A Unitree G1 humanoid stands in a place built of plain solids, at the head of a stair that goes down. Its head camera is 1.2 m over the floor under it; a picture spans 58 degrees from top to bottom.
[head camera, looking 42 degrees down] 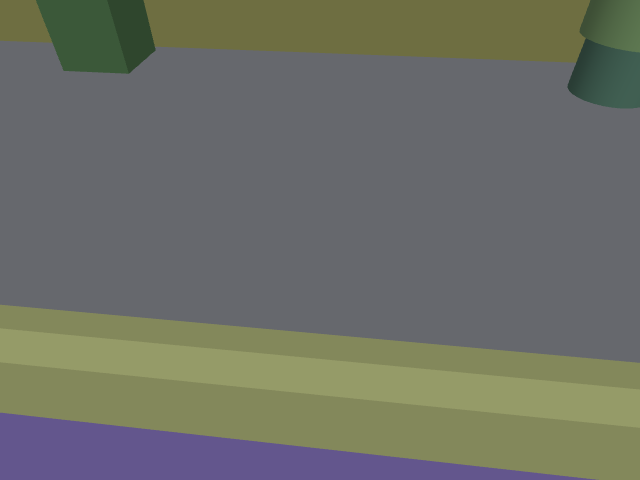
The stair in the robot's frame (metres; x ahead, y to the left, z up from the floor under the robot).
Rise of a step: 0.17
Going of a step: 0.25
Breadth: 6.67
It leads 6 degrees to the right of straight ahead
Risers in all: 4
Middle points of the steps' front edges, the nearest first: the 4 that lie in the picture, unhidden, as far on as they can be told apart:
0.55 0.50 0.00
0.79 0.47 -0.17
1.04 0.44 -0.35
1.29 0.41 -0.52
